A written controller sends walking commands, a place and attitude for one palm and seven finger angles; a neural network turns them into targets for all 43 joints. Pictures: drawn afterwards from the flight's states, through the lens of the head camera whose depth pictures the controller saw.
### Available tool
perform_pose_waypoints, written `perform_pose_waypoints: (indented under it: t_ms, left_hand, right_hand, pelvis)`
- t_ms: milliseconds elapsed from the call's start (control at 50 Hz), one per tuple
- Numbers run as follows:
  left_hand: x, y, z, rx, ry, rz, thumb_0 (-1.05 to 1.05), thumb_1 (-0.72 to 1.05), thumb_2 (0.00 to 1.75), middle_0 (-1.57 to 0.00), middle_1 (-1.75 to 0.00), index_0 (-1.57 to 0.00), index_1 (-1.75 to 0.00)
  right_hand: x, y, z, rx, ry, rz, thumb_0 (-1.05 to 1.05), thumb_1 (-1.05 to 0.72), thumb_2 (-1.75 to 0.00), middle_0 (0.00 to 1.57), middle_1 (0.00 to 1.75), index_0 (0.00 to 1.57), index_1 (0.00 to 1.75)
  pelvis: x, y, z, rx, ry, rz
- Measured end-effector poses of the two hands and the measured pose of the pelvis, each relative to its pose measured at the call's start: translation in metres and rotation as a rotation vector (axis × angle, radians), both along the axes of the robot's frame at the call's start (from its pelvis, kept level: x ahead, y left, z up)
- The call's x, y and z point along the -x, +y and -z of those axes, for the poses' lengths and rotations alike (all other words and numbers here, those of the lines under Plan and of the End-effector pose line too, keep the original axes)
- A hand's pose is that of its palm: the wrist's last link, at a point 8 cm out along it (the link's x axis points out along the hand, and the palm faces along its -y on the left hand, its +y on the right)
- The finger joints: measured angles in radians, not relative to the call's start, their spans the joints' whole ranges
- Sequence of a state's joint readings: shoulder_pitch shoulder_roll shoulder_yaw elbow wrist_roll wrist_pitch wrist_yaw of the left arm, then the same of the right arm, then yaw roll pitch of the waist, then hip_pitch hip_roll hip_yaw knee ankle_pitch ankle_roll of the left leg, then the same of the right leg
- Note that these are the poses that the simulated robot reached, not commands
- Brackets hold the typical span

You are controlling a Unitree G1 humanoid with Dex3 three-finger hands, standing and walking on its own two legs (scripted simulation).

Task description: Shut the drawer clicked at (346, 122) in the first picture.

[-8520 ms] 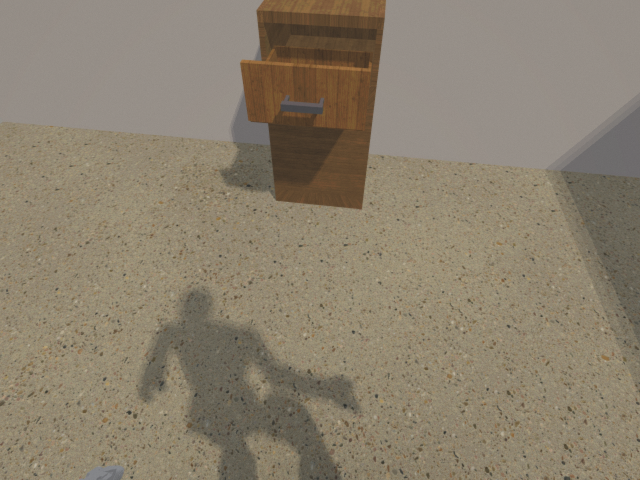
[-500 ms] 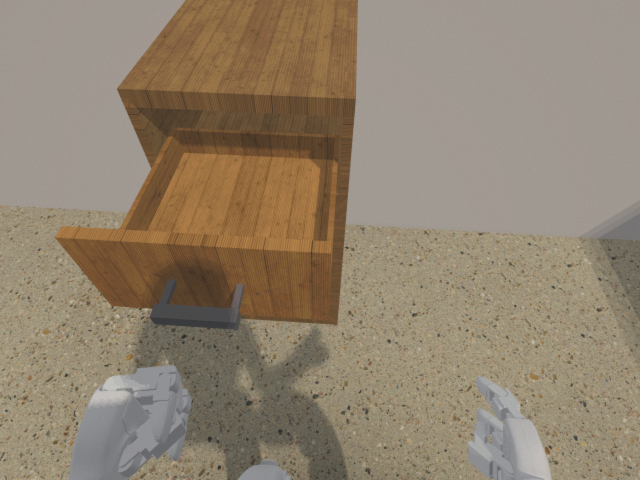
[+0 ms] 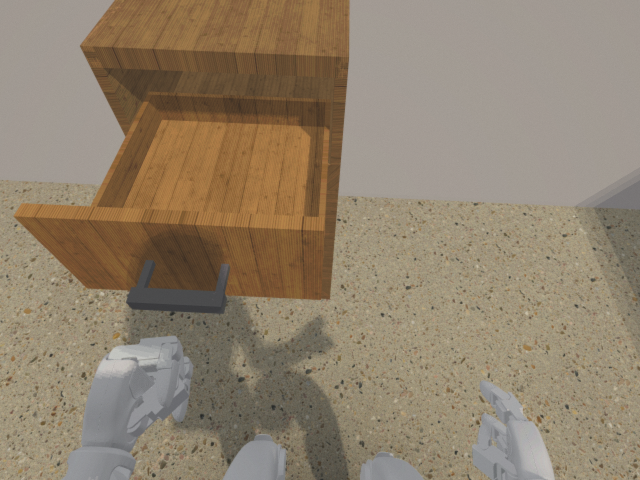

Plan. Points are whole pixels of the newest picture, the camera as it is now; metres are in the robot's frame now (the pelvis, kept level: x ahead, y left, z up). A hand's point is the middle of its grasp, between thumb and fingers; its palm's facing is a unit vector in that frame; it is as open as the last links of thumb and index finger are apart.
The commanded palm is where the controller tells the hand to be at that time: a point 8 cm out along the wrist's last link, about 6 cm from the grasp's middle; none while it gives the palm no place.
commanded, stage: bring the fist close to the handle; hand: left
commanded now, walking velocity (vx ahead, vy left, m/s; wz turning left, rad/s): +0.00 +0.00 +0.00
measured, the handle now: (182, 285) +0.35 +0.20 +0.02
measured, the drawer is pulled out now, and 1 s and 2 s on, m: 0.30 0.30 0.21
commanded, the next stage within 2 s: push the drawer shut in 0.72 s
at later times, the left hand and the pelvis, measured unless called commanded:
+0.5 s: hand (199, 363) +0.25 +0.16 +0.01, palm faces -0.04 -1.00 -0.03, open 3.3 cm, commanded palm +0.23 +0.21 +0.02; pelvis -0.01 +0.01 -0.02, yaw -1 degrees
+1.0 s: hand (203, 351) +0.27 +0.15 +0.01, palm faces -0.03 -1.00 -0.04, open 3.3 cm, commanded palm +0.26 +0.21 +0.02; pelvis -0.01 +0.01 -0.02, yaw -1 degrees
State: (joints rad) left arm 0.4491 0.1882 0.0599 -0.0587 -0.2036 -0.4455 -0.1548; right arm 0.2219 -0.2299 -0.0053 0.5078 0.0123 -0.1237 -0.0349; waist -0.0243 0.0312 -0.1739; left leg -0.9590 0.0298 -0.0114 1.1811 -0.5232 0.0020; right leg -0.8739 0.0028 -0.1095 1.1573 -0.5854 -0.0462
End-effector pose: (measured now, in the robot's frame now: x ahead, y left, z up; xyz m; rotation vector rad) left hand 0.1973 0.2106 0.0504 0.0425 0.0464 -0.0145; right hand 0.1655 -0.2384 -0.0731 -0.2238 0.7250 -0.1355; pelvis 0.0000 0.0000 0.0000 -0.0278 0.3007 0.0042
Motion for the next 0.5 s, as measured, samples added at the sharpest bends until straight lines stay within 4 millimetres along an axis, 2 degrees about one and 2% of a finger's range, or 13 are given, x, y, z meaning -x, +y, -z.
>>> perform_pose_waypoints:
  t_ms: [120,380,500]
  left_hand:
    - [-0.01,-0.006,0.013,0.008,0.0,0.024,0.02,0.9,0.9,-1.4,-1.6,-1.4,-1.6]
    - [-0.035,-0.001,0.038,0.012,-0.011,0.028,0.02,0.9,0.9,-1.4,-1.6,-1.4,-1.6]
    - [-0.038,0.0,0.035,0.013,-0.012,0.027,0.02,0.9,0.9,-1.4,-1.6,-1.4,-1.6]
  right_hand:
    - [0.004,0.005,0.009,-0.001,0.016,-0.008,0.01,-0.9,-0.9,0.2,0.3,0.21,0.3]
    - [0.014,0.011,0.027,0.01,0.077,-0.026,0.01,-0.9,-0.9,0.2,0.3,0.21,0.3]
    - [0.017,0.014,0.028,0.005,0.096,-0.015,0.01,-0.9,-0.9,0.2,0.3,0.21,0.3]
  pelvis:
    - [0.004,0.004,0.007,0.002,0.02,0.004]
    - [0.011,0.01,0.022,0.012,0.06,0.007]
    - [0.011,0.013,0.021,0.014,0.062,0.01]
